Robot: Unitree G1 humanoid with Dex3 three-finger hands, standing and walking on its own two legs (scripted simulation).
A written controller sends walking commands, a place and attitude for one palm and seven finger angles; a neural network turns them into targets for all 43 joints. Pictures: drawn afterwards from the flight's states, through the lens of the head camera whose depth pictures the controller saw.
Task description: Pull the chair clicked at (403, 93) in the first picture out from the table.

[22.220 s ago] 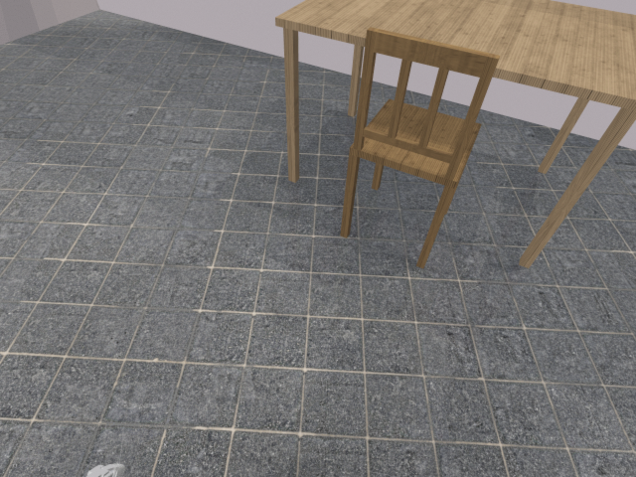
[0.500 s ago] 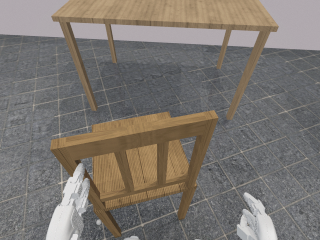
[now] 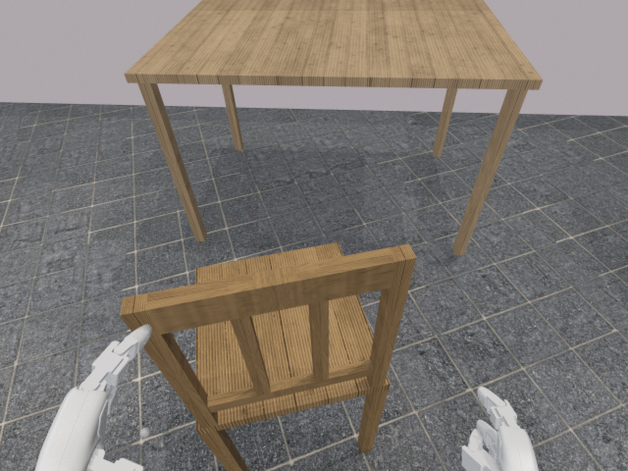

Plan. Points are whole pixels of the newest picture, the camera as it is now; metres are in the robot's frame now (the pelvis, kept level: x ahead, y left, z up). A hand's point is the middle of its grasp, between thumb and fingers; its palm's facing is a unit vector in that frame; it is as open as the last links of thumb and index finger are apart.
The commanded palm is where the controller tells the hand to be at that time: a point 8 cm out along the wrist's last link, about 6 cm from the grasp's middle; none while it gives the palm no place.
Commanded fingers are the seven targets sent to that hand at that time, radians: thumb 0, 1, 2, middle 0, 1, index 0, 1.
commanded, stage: draw the hand back to the body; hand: left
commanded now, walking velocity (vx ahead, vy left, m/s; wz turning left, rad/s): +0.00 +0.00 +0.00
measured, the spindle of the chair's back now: (252, 355) +0.30 +0.13 -0.06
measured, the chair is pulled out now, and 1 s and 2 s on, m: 0.62 0.62 0.62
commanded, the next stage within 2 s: step back with the hand held close in 0.90 s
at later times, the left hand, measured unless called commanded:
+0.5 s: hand (45, 304) +0.21 +0.26 +0.20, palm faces +0.51 -0.76 -0.41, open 9.2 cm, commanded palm +0.16 +0.29 +0.21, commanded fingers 0.00 0.90 0.90 -0.20 -0.30 -0.20 -0.30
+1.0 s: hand (48, 299) +0.22 +0.26 +0.19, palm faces +0.45 -0.79 -0.41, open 7.4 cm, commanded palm +0.17 +0.30 +0.21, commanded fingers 0.00 0.90 0.90 -0.20 -0.30 -0.20 -0.30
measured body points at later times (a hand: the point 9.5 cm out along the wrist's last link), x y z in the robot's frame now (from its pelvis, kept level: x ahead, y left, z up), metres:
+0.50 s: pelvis +0.03 -0.01 +0.03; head +0.00 -0.04 +0.48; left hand +0.18 +0.29 +0.22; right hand +0.23 -0.22 -0.05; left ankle +0.00 +0.13 -0.70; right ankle +0.00 -0.12 -0.70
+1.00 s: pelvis +0.03 +0.00 +0.04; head +0.01 -0.02 +0.49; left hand +0.19 +0.30 +0.22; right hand +0.21 -0.23 -0.05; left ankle +0.00 +0.13 -0.70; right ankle +0.00 -0.12 -0.70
